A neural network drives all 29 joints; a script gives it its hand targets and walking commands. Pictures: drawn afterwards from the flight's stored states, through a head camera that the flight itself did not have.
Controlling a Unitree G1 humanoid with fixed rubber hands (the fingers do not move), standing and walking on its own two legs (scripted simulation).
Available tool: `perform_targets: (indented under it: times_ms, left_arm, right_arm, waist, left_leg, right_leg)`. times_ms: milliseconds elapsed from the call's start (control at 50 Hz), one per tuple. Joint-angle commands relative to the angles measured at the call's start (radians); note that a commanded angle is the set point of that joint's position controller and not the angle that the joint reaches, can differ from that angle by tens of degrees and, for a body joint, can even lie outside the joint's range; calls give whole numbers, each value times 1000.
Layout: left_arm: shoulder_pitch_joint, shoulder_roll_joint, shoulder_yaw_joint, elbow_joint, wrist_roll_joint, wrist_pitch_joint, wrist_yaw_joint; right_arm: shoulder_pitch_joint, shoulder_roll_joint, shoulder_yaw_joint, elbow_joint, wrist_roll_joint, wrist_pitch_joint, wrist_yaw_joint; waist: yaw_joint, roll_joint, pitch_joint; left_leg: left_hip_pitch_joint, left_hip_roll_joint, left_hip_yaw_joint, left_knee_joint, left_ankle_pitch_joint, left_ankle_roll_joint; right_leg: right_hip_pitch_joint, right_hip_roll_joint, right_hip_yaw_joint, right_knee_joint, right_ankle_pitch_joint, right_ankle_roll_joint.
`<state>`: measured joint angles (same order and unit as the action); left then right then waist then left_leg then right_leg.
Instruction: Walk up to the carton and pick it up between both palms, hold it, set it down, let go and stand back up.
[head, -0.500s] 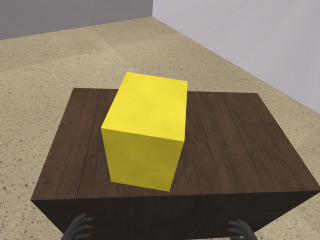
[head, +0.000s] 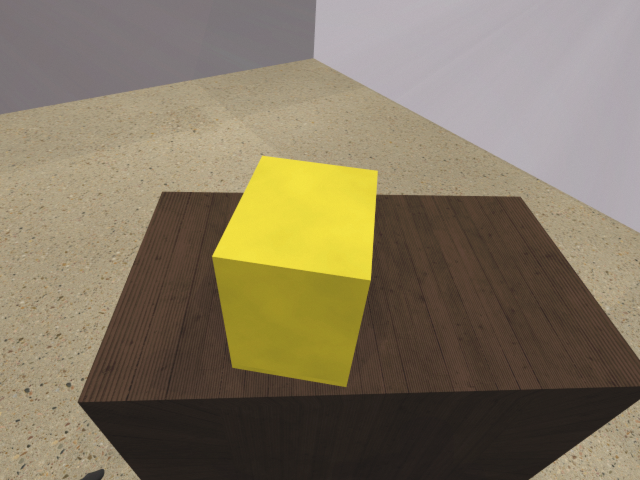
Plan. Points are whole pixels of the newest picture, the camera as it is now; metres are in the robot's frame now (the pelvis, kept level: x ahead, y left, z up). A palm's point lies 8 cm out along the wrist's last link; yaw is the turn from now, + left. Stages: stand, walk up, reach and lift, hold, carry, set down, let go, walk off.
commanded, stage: stand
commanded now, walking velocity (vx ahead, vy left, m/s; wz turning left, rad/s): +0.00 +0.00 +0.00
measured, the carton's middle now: (304, 270) +0.47 +0.03 -0.01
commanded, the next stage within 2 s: none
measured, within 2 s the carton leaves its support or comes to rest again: neither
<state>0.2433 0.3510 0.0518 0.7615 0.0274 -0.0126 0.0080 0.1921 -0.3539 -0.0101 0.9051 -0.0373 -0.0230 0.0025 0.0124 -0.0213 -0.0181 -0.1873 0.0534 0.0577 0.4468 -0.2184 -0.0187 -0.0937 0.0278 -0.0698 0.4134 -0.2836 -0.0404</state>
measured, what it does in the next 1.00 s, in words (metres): stands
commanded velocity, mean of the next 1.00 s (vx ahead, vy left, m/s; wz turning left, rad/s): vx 0.00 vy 0.00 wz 0.00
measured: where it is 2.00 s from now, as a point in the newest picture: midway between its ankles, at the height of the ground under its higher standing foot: outside the picture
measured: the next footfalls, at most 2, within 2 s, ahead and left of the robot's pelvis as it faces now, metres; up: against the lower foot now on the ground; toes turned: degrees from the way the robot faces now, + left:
none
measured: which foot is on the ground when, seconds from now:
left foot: down 0.00-1.00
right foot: down 0.00-1.00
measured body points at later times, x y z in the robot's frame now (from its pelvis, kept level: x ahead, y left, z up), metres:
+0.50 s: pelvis -0.01 +0.04 +0.00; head -0.02 +0.05 +0.45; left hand +0.07 +0.35 -0.12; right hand +0.09 -0.26 -0.11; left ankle +0.01 +0.13 -0.74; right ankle -0.03 -0.09 -0.74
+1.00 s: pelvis -0.01 +0.05 +0.01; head -0.01 +0.05 +0.46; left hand +0.05 +0.35 -0.12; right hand +0.09 -0.26 -0.11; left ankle +0.01 +0.13 -0.74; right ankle -0.03 -0.09 -0.74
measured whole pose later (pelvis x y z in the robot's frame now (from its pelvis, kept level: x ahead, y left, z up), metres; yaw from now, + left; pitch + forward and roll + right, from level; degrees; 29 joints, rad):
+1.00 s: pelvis -0.01 +0.05 +0.01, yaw +0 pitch -2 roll +0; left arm 0.21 0.37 -0.01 1.03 0.01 -0.01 0.01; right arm 0.09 -0.38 0.01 1.11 -0.01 -0.02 0.01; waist 0.01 -0.01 0.02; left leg -0.14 -0.02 0.09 0.34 -0.16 0.05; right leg -0.06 -0.05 -0.04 0.33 -0.23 0.03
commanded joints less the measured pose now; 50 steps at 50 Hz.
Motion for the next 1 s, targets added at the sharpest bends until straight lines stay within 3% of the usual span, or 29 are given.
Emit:
perform_targets:
  times_ms: [0, 20, 40, 100, 160, 180, 240, 260, 320, 380, 420, 440, 460, 480, 500, 520, 540, 580, 620, 680, 760, 820, 840, 860, 880, 900, 940, 960, 980]
  left_arm:
    - [-88, 179, 24, -28, 4, -36, -6]
    - [-65, 185, 24, -18, 8, -36, 3]
    - [-85, 196, 20, -5, 1, -36, 0]
    - [-25, 213, 1, 47, -4, -40, 3]
    - [-55, 187, -6, 54, -4, -29, -8]
    - [-44, 196, -5, 68, -10, -34, -7]
    - [-93, 199, -11, 95, 0, -28, -5]
    - [-72, 219, -10, 102, 0, -28, -2]
    - [-60, 164, -20, 136, -14, -11, 0]
    - [-46, 209, -16, 152, -16, -19, 5]
    - [-50, 222, -10, 164, -8, -17, 3]
    - [-83, 210, -16, 146, -5, -11, -6]
    - [-41, 205, -5, 182, -21, -11, -6]
    - [-67, 221, -12, 167, -15, -19, 2]
    - [-37, 210, -3, 184, -15, -19, 7]
    - [-68, 236, -8, 184, -11, -22, 12]
    - [-87, 224, -12, 170, -14, -23, 5]
    - [-37, 175, -30, 204, -11, -21, -3]
    - [-12, 207, -17, 197, -15, -15, 4]
    - [-37, 206, -21, 213, -13, -11, 4]
    - [-36, 220, -16, 221, 0, -10, -3]
    - [-34, 209, -28, 219, -25, -16, 1]
    - [1, 205, -32, 229, -23, -22, 10]
    - [-37, 207, -24, 231, -10, -14, 5]
    - [-27, 191, -25, 215, -25, -15, 11]
    - [-24, 229, -28, 229, -20, -16, 11]
    - [-33, 193, -23, 232, -19, -5, 14]
    - [-29, 201, -34, 225, -24, 2, 13]
    - [-72, 221, -24, 220, -18, -6, 11]
  right_arm:
    - [-93, -156, -17, -52, 13, -15, 15]
    - [-94, -167, -22, -40, 14, -10, 15]
    - [-129, -189, -21, -33, 8, -13, 14]
    - [-91, -220, -26, 21, 8, -15, 26]
    - [-118, -194, -8, 27, 22, -23, 7]
    - [-101, -182, -9, 37, 21, -17, 5]
    - [-120, -194, -1, 52, 9, -5, -4]
    - [-110, -194, -2, 54, 25, -6, -3]
    - [-99, -250, -15, 89, 24, -9, -4]
    - [-84, -211, -14, 92, 11, -10, 2]
    - [-97, -214, -11, 106, 19, -11, 6]
    - [-157, -206, -14, 97, 20, -10, 11]
    - [-73, -246, -22, 102, 23, -18, 12]
    - [-116, -230, -16, 124, 21, -13, 15]
    - [-119, -246, -23, 112, 17, -17, 16]
    - [-161, -246, -34, 110, 7, -16, 14]
    - [-174, -228, -26, 104, 30, -18, 19]
    - [-114, -213, -18, 125, 21, -22, 12]
    - [-127, -229, -22, 131, 18, -9, 11]
    - [-153, -270, -31, 142, 13, -13, 0]
    - [-90, -223, -21, 161, 15, -9, 16]
    - [-140, -239, -14, 161, 25, -9, 6]
    - [-150, -241, -22, 154, 28, -5, 7]
    - [-104, -237, -20, 156, 37, -7, -5]
    - [-136, -239, -17, 164, 31, -3, 0]
    - [-115, -227, -6, 169, 30, 0, -2]
    - [-125, -233, -10, 170, 22, -3, -10]
    - [-115, -220, -4, 179, 35, -5, -3]
    - [-150, -201, -1, 172, 29, -3, -3]
  waist:
    - [-11, 39, 41]
    - [-7, 13, 25]
    - [5, 61, 26]
    - [-1, 4, -49]
    - [-2, 60, -32]
    - [-2, 12, -11]
    - [-9, 88, -8]
    - [-16, 37, 39]
    - [-4, 43, 78]
    - [-23, -39, 76]
    - [-10, 57, 43]
    - [-4, -17, 59]
    - [-15, 30, 16]
    - [2, -7, 20]
    - [-8, 94, 44]
    - [-16, 35, 43]
    - [1, 76, -38]
    - [-3, 15, 27]
    - [0, 122, 41]
    - [6, 49, 39]
    - [-15, 24, 2]
    - [-1, 38, 21]
    - [2, 34, 11]
    - [-32, 16, -14]
    - [2, 29, -23]
    - [-20, -9, 14]
    - [-21, 130, 31]
    - [-12, 46, 15]
    - [-5, 2, 50]
  left_leg:
    - [1, 75, -108, -77, 61, 67]
    - [13, 84, -125, -90, 105, 70]
    - [32, 87, -113, -81, 96, 75]
    - [86, 78, -115, -73, 181, 64]
    - [56, 97, -129, -86, 170, 72]
    - [30, 86, -127, -104, 149, 64]
    - [84, 90, -108, -114, 144, 70]
    - [74, 92, -131, -110, 177, 66]
    - [21, 94, -129, -133, 113, 68]
    - [35, 90, -139, -153, 73, 63]
    - [28, 72, -143, -172, -4, 60]
    - [24, 90, -148, -198, -1, 62]
    - [51, 101, -172, -215, 7, 48]
    - [79, 99, -167, -193, 31, 63]
    - [50, 84, -153, -206, -24, 61]
    - [26, 120, -189, -222, -11, 76]
    - [60, 120, -190, -217, -45, 68]
    - [43, 98, -166, -205, 12, 63]
    - [38, 126, -192, -253, -47, 64]
    - [36, 98, -181, -264, -131, 57]
    - [97, 81, -167, -233, 38, 36]
    - [107, 89, -141, -158, 258, 64]
    - [123, 79, -129, -140, 250, 67]
    - [151, 72, -142, -172, 234, 16]
    - [133, 74, -125, -138, 238, 60]
    - [129, 92, -124, -151, 228, 62]
    - [96, 95, -142, -202, 160, 19]
    - [84, 103, -187, -230, 126, 25]
    - [48, 82, -150, -195, 89, 49]
  right_leg:
    - [-103, -147, 127, -115, 125, 5]
    - [-89, -134, 118, -111, 121, 4]
    - [-96, -156, 140, -114, 158, 7]
    - [-49, -148, 126, -93, 213, 13]
    - [-45, -162, 129, -95, 205, 10]
    - [-33, -145, 109, -109, 158, 20]
    - [-79, -156, 147, -120, 144, 12]
    - [-94, -141, 115, -121, 137, 28]
    - [-70, -145, 124, -143, 117, 20]
    - [-72, -144, 129, -146, 113, 21]
    - [-65, -135, 111, -133, 87, 27]
    - [-85, -130, 87, -113, 87, 26]
    - [-47, -139, 118, -103, 97, 22]
    - [-59, -134, 96, -99, 85, 21]
    - [-62, -130, 108, -119, 85, 28]
    - [-62, -148, 102, -105, 102, 12]
    - [-40, -146, 106, -87, 69, 9]
    - [-51, -154, 113, -121, 96, 14]
    - [-59, -141, 94, -89, 60, 18]
    - [-65, -134, 94, -105, 67, 25]
    - [-51, -137, 90, -80, 86, 27]
    - [-59, -166, 108, -126, 188, 30]
    - [-64, -170, 112, -156, 191, 29]
    - [-47, -165, 112, -121, 191, 25]
    - [-22, -168, 117, -145, 215, 27]
    - [-53, -179, 107, -134, 168, 22]
    - [-70, -174, 110, -130, 123, 20]
    - [-34, -155, 92, -107, 90, 23]
    - [-46, -163, 101, -139, 116, 26]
